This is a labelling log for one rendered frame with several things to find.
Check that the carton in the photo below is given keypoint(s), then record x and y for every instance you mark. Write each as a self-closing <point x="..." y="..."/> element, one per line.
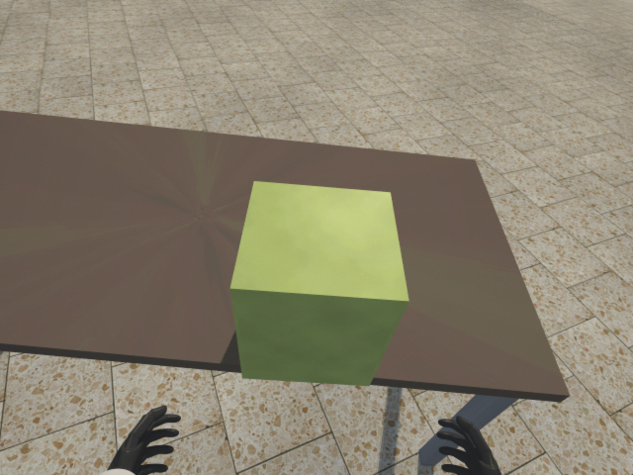
<point x="318" y="287"/>

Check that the table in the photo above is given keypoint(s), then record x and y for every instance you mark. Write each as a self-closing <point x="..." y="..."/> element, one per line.
<point x="118" y="242"/>

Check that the robot left hand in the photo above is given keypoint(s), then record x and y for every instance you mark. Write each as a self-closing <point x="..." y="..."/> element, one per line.
<point x="135" y="449"/>

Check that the robot right hand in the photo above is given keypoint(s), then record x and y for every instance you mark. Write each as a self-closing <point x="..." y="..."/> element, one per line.
<point x="477" y="455"/>

